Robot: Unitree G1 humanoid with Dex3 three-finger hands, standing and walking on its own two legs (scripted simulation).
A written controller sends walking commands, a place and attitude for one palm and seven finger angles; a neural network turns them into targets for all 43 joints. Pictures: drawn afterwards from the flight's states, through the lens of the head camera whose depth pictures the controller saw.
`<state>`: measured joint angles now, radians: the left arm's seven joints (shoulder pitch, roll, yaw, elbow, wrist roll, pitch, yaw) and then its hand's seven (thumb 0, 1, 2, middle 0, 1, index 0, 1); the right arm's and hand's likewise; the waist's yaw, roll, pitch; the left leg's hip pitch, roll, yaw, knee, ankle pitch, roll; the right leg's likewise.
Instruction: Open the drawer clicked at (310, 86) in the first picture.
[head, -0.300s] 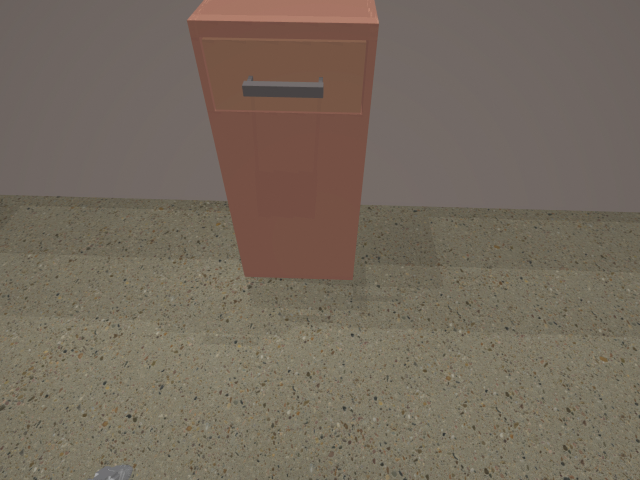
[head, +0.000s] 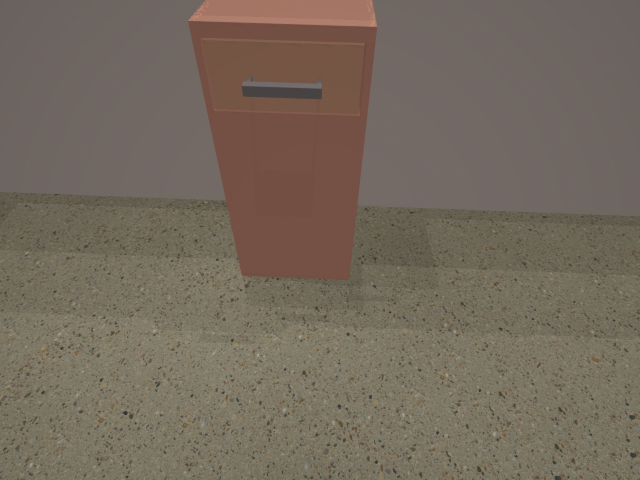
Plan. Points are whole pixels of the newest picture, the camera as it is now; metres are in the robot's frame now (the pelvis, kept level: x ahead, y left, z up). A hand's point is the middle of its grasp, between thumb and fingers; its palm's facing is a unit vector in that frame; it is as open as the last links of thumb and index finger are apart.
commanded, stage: stand and wait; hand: left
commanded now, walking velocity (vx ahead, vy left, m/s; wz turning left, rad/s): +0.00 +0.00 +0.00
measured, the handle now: (283, 85) +0.97 +0.15 +0.05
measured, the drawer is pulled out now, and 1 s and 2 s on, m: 0.00 0.00 0.00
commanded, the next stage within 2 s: look at it before walking up in 0.52 s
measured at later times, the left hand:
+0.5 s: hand out of the picture +0.07 +0.25 -0.15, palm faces -0.03 -0.94 -0.35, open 7.4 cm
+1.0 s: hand out of the picture +0.07 +0.24 -0.15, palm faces -0.04 -0.94 -0.34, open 7.4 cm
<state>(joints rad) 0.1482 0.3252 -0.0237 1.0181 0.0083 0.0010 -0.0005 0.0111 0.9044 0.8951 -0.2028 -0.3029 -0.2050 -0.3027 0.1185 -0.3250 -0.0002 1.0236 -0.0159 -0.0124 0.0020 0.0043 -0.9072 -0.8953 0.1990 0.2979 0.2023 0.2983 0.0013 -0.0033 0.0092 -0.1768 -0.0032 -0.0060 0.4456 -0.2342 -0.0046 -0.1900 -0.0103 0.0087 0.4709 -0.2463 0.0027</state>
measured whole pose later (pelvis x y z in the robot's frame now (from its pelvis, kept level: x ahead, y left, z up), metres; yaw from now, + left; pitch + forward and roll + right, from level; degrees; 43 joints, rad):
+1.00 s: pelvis +0.00 +0.00 +0.01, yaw +0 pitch -2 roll +0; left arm 0.14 0.34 -0.01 1.09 0.01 -0.01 0.00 0.01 0.91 0.90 -0.20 -0.30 -0.20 -0.30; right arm 0.13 -0.34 0.00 1.12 -0.01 -0.02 0.00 0.00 -0.91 -0.90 0.20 0.30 0.20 0.30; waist 0.00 0.00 0.02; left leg -0.14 0.01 0.00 0.36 -0.19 -0.01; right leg -0.16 0.00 0.01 0.39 -0.20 0.00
